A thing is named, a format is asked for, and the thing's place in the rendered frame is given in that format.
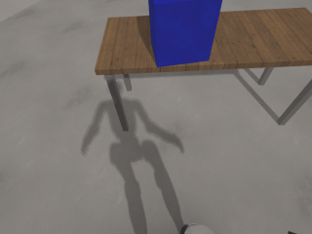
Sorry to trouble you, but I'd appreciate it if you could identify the carton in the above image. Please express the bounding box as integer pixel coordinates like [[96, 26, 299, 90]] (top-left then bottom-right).
[[148, 0, 222, 67]]

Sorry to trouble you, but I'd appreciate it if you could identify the table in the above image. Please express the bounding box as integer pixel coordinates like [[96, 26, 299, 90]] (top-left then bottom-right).
[[95, 7, 312, 132]]

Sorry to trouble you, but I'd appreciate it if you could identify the robot right thigh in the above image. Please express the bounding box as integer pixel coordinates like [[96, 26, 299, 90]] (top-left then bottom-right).
[[184, 224, 214, 234]]

